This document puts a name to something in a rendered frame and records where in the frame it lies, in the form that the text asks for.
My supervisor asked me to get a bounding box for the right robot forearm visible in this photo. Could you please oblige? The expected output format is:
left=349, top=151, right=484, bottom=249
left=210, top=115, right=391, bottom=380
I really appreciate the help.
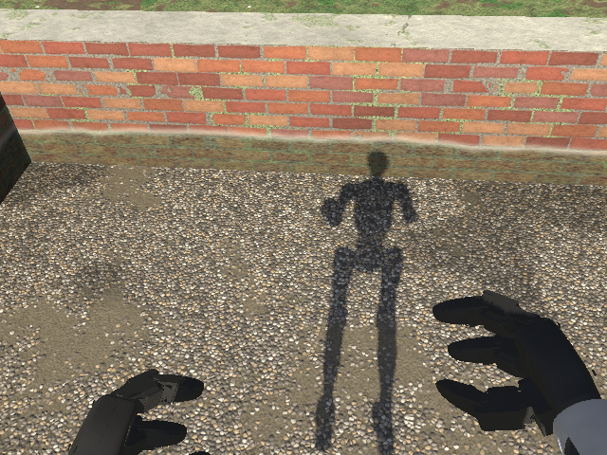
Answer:
left=553, top=399, right=607, bottom=455

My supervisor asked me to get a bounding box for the right robot hand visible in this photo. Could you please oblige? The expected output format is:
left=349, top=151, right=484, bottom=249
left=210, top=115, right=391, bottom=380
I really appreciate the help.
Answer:
left=432, top=290, right=601, bottom=437

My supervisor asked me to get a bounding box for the left robot hand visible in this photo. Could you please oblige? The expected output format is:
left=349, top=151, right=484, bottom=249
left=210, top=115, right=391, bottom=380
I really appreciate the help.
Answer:
left=68, top=369, right=211, bottom=455

